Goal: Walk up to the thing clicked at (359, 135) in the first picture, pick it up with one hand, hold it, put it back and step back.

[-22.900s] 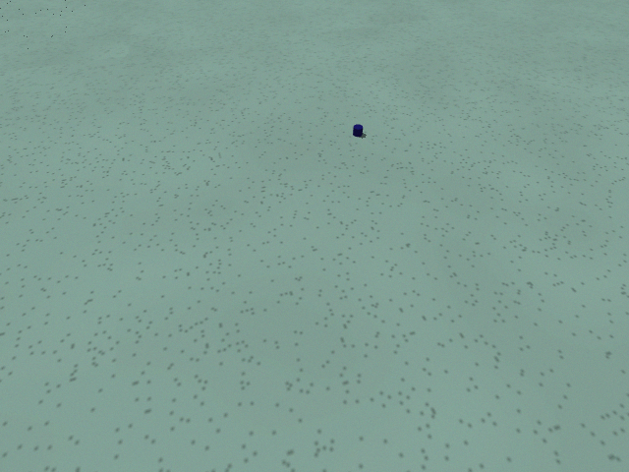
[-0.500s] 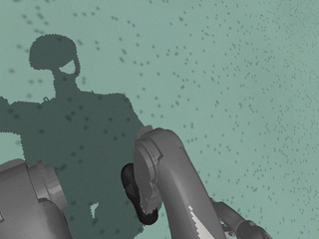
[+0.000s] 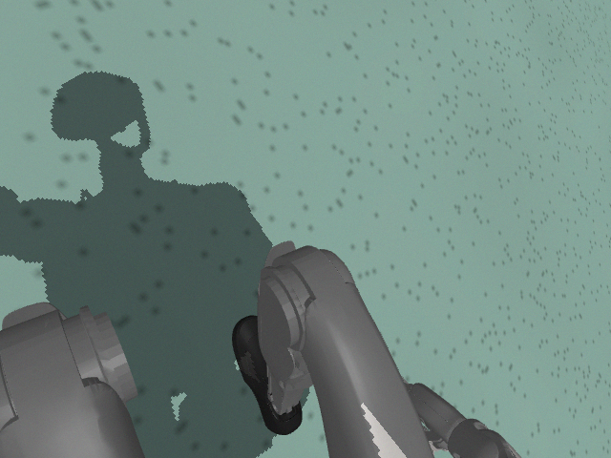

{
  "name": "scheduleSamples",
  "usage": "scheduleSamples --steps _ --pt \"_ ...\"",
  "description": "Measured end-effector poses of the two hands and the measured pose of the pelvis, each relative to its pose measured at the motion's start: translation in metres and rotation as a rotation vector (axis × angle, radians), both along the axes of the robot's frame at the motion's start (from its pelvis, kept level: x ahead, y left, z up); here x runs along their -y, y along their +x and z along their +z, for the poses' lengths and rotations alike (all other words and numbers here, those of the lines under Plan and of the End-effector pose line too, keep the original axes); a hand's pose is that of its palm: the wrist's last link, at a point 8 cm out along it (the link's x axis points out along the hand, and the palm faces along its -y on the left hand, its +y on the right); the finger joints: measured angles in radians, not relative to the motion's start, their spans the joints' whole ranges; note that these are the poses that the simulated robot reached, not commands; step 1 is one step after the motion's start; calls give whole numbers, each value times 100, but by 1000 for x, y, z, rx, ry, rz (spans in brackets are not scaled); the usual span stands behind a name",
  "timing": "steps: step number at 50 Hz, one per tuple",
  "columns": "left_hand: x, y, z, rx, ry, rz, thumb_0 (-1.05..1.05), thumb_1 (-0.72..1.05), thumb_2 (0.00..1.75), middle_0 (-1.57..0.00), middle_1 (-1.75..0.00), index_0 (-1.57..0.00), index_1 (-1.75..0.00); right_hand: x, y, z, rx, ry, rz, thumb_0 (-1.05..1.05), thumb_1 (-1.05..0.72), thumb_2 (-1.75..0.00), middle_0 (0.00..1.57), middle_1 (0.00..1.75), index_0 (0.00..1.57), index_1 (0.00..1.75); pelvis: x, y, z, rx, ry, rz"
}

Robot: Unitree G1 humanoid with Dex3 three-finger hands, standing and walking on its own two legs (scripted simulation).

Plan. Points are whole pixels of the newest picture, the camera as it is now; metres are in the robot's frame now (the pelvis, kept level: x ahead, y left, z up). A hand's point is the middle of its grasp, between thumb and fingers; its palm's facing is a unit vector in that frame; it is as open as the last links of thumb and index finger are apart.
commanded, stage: close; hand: left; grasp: from above
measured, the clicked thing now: out of the picture +0.41 +0.38 -0.28
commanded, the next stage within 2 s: settle in 1.00 s
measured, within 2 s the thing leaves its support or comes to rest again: leaves its support in 1.38 s
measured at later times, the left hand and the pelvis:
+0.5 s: hand out of the picture +0.40 +0.37 -0.26, palm faces -0.41 -0.21 -0.89, open 9.0 cm; pelvis +0.00 +0.00 +0.00, yaw +0 degrees
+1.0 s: hand out of the picture +0.39 +0.37 -0.25, palm faces -0.42 -0.19 -0.89, open 6.7 cm; pelvis +0.00 +0.00 +0.00, yaw +0 degrees
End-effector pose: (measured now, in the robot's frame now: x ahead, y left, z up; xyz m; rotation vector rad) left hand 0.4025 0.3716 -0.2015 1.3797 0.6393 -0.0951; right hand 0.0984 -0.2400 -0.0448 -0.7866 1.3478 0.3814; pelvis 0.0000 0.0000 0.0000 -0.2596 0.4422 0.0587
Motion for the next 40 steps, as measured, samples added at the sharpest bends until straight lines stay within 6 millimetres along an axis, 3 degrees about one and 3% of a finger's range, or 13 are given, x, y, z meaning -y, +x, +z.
scheduleSamples --steps 40 --pt "2 -4 7 4 6 -9 -1 38 36 -61 -65 -78 -60 4 -11 -3 0 -3 -2 1 -89 -89 20 30 20 30 1 -5 -3 24 8 -5"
